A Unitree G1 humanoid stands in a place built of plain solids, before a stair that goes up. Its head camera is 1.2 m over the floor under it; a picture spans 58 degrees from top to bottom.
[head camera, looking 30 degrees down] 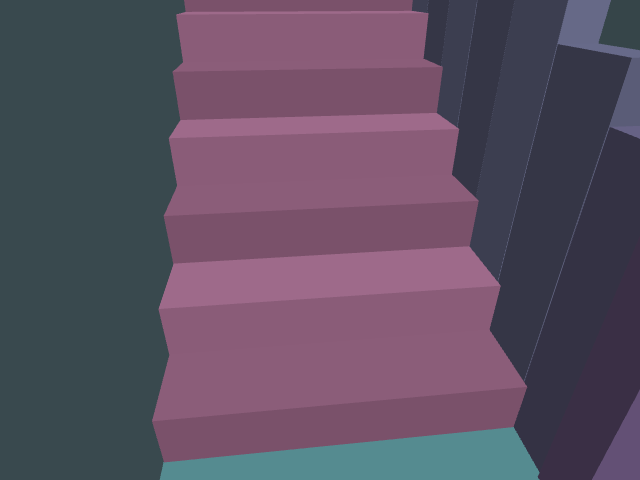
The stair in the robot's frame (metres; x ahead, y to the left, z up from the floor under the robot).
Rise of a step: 0.19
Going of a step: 0.25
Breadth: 1.08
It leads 6 degrees to the left of straight ahead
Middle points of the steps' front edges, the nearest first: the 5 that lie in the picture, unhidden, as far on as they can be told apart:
0.83 -0.08 0.19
1.08 -0.05 0.37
1.33 -0.02 0.56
1.58 0.00 0.74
1.83 0.03 0.93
